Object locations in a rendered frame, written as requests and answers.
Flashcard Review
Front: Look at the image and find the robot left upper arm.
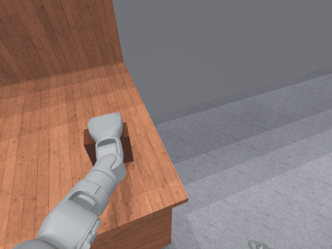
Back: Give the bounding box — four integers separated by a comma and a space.
12, 199, 101, 249

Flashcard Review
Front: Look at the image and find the left robot hand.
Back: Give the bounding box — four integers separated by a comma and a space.
87, 112, 123, 142

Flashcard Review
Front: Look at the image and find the robot left forearm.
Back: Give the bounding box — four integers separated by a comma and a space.
37, 136, 127, 238

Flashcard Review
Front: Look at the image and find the table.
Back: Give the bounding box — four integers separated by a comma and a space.
0, 0, 189, 249

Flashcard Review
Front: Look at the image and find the sponge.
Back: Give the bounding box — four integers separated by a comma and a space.
84, 122, 134, 166

